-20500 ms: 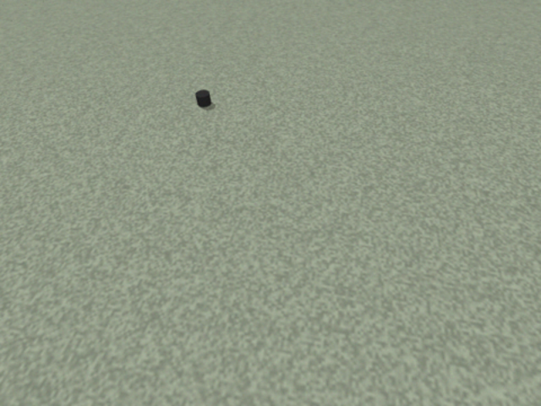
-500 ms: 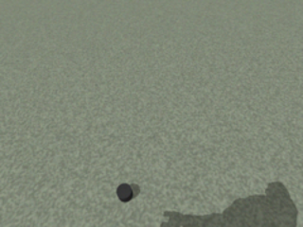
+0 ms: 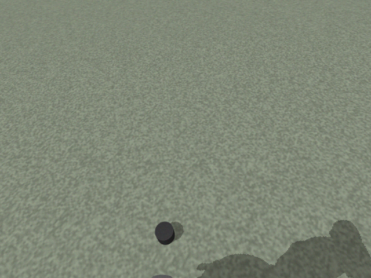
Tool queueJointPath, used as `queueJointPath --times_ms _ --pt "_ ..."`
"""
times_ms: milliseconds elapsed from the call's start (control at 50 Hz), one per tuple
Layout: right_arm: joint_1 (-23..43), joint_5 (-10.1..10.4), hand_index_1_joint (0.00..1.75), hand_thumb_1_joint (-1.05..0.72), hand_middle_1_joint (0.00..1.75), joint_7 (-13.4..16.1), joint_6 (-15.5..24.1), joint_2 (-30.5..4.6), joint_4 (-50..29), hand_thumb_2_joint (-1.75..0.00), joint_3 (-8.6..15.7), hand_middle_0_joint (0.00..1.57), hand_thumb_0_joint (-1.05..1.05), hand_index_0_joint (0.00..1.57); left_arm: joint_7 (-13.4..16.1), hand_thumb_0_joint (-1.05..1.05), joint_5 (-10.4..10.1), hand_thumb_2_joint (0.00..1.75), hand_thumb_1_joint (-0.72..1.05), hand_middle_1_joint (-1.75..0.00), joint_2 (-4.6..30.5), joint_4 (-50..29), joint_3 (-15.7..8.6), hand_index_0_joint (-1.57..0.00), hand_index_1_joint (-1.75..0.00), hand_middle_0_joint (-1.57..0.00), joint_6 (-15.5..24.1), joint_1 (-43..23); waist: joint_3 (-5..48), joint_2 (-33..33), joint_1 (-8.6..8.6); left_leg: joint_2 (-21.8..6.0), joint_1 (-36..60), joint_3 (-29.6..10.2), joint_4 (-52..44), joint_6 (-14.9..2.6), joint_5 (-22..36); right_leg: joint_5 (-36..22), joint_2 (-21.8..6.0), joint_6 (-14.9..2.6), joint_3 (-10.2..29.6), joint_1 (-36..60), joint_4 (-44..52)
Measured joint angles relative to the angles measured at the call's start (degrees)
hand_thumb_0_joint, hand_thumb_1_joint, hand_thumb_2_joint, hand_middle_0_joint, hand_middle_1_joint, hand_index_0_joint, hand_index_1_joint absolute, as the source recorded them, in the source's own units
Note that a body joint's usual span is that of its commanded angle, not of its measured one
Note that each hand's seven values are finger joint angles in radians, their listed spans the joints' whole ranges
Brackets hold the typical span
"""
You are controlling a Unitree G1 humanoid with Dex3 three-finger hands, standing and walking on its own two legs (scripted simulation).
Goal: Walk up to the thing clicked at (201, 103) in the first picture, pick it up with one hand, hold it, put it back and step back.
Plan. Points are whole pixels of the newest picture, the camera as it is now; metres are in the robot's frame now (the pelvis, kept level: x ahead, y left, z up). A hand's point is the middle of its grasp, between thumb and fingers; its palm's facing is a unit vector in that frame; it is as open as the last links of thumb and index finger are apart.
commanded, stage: walk up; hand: left
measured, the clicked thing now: (165, 233) +0.43 +0.20 -0.73
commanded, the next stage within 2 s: none
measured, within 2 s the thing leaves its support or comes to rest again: neither
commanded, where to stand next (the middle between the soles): +0.05 -0.04 m, yaw +0 degrees
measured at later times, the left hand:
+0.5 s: hand out of the picture +0.08 +0.24 -0.19, palm faces -0.16 -0.92 -0.36, open 7.4 cm
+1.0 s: hand out of the picture +0.01 +0.29 -0.12, palm faces +0.01 -0.80 -0.60, open 7.4 cm
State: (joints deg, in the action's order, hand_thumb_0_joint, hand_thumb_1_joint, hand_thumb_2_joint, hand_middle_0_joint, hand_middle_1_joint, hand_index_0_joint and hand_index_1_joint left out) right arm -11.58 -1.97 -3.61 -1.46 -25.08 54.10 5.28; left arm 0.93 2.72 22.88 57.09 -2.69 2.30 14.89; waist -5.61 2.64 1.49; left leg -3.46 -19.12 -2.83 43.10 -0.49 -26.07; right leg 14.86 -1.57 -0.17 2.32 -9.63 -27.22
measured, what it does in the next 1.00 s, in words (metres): steps on the spot: left foot, then right foot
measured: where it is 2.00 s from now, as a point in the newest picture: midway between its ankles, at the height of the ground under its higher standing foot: outside the picture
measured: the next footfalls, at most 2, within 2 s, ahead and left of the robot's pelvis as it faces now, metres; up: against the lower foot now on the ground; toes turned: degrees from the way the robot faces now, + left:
left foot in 0.04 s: +0.11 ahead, +0.17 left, +0.00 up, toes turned +1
right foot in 0.50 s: -0.02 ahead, -0.20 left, +0.00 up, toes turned -6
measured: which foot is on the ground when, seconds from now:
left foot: up 0.00-0.02, down 0.04-0.52, up 0.54-1.00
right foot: down 0.00-0.06, up 0.08-0.48, down 0.50-1.00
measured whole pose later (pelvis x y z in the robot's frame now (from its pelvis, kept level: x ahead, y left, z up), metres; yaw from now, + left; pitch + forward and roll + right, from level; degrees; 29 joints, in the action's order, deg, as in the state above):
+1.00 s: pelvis -0.01 -0.04 -0.03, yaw +1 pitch -2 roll +0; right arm -14.7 -2.3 -4.0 -3.8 -25.2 46.9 4.9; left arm 3.2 1.4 25.9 47.1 -4.9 4.4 20.8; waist -8.7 7.0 1.7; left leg -0.5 -28.9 -4.5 51.5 -1.1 -21.4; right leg 27.5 -6.8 3.0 -4.7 -11.4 -42.0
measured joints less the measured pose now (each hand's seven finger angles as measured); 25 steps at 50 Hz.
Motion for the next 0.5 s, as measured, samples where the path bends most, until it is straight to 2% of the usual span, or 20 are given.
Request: queueJointPath --times_ms 40,60,80,100,140,180,240,300,360,420,460,480,500 --pt "-0.7 0.6 0.30 -0.91 0.30 1.3 1.6 0.1 -0.1 -0.90 -0.1 0.20 0.01 0.20 -0.7 0.01 -0.1 0.89 0.90 -0.30 1.2 -1.1 -0.5 -0.21 -0.30 -0.21 -2.4 -0.2 -0.8 -1.1 0.02 -0.4 1.7 0.6 -9.2 1.18 10.2 3.0 -1.2 0.61 0.5 -2.1 -5.6" --pt "-0.9 0.5 0.30 -0.91 0.30 2.4 2.4 0.6 -0.2 -0.90 0.0 0.20 0.00 0.20 -1.1 0.01 -0.2 0.89 0.90 -0.30 2.0 -2.1 -0.9 -0.21 -0.30 -0.21 -3.9 -0.8 -1.9 -2.4 0.06 0.3 1.6 1.3 -9.6 2.28 15.0 5.0 -2.0 0.08 1.7 -4.0 -10.5" --pt "-1.0 0.4 0.30 -0.90 0.30 3.6 2.9 1.4 -0.3 -0.90 0.0 0.20 0.00 0.20 -1.2 0.01 -0.1 0.89 0.90 -0.30 2.7 -3.1 -1.5 -0.21 -0.30 -0.20 -5.4 -1.7 -3.1 -4.1 0.25 1.3 0.9 2.0 -7.8 2.67 14.4 9.4 -1.6 -0.53 4.6 -6.4 -16.1" --pt "-1.2 0.2 0.30 -0.90 0.30 4.5 2.9 2.3 -0.4 -0.90 -0.3 0.20 0.00 0.20 -1.1 0.01 -0.2 0.89 0.90 -0.30 3.4 -4.2 -2.0 -0.21 -0.30 -0.20 -6.7 -2.6 -4.0 -5.2 0.34 1.7 0.1 2.3 -6.2 2.70 13.2 13.2 0.2 -0.83 7.0 -9.0 -21.9" --pt "-1.1 0.5 0.30 -0.90 0.30 5.5 2.3 3.9 -0.4 -0.90 -1.0 0.20 0.00 0.20 -1.1 0.01 -0.5 0.90 0.90 -0.30 4.5 -5.9 -2.5 -0.21 -0.29 -0.20 -8.5 -3.8 -5.1 -6.5 -0.21 1.1 -0.9 1.8 -5.3 2.45 12.3 16.5 4.1 -1.02 8.3 -13.6 -33.2" --pt "-0.9 0.7 0.30 -0.90 0.30 6.2 1.9 5.2 -0.8 -0.90 -1.4 0.20 0.00 0.20 -1.7 0.01 -0.6 0.90 0.90 -0.30 5.6 -7.0 -3.1 -0.21 -0.29 -0.20 -9.1 -4.4 -5.9 -8.0 -0.23 0.2 -1.1 2.0 -6.3 2.38 12.8 15.0 6.3 -0.97 7.9 -17.2 -42.1" --pt "-1.3 0.7 0.30 -0.90 0.30 6.8 2.6 5.3 -2.5 -0.90 -1.4 0.20 0.00 0.21 -2.8 0.01 -0.4 0.90 0.91 -0.30 6.2 -8.5 -3.9 -0.20 -0.29 -0.20 -9.3 -4.3 -5.9 -9.4 -0.12 -1.2 -2.2 2.9 -6.6 2.49 13.3 12.3 7.2 -0.32 8.1 -20.0 -49.3" --pt "-2.3 0.6 0.30 -0.90 0.30 7.5 3.7 4.0 -4.3 -0.90 -1.1 0.21 0.00 0.21 -3.9 0.01 0.2 0.90 0.91 -0.30 6.2 -9.8 -4.3 -0.20 -0.29 -0.20 -9.6 -3.9 -5.7 -10.3 0.15 -2.4 -3.4 3.9 -5.4 2.83 13.0 11.3 6.2 0.40 9.4 -19.6 -49.6" --pt "-3.5 0.4 0.30 -0.90 0.30 7.9 4.8 2.1 -5.8 -0.90 -0.7 0.21 0.00 0.21 -4.7 0.01 0.7 0.90 0.91 -0.30 6.0 -10.5 -4.4 -0.21 -0.29 -0.20 -9.7 -3.7 -5.2 -10.9 0.27 -3.7 -4.4 5.0 -3.4 3.31 12.2 11.9 3.9 0.83 9.5 -18.1 -45.0" --pt "-4.7 0.0 0.30 -0.90 0.30 8.0 5.2 -0.2 -6.8 -0.90 -0.5 0.21 0.00 0.21 -5.4 0.01 0.7 0.90 0.91 -0.30 5.7 -10.5 -4.3 -0.21 -0.29 -0.20 -9.6 -3.8 -4.3 -10.6 -0.13 -5.3 -5.3 5.4 -0.9 3.35 11.1 14.2 0.5 0.69 6.6 -15.9 -37.1" --pt "-5.1 -0.5 0.30 -0.90 0.30 7.7 4.9 -1.8 -7.1 -0.90 -0.4 0.21 0.00 0.21 -5.9 0.01 0.3 0.90 0.91 -0.30 5.3 -10.2 -4.3 -0.21 -0.29 -0.20 -9.1 -3.8 -3.4 -9.7 -0.73 -6.6 -6.2 5.3 0.9 3.07 10.3 16.8 -1.0 -0.06 4.0 -13.5 -30.3" --pt "-5.1 -0.7 0.30 -0.90 0.30 7.5 4.5 -2.5 -7.0 -0.90 -0.3 0.21 0.00 0.21 -6.0 0.01 0.1 0.90 0.91 -0.30 5.1 -10.0 -4.4 -0.21 -0.29 -0.20 -8.6 -3.6 -2.9 -9.1 -1.14 -7.2 -6.8 4.9 1.9 3.05 9.9 16.9 -1.5 -0.64 2.6 -11.7 -26.1" --pt "-5.0 -0.9 0.30 -0.90 0.30 7.4 3.9 -3.4 -6.8 -0.90 -0.2 0.21 0.00 0.21 -6.0 0.01 0.0 0.89 0.91 -0.30 4.6 -9.6 -4.5 -0.21 -0.29 -0.20 -8.0 -3.5 -2.6 -7.6 -1.65 -8.2 -7.7 3.7 3.4 2.36 9.2 14.6 -1.0 -0.02 1.2 -10.5 -23.6"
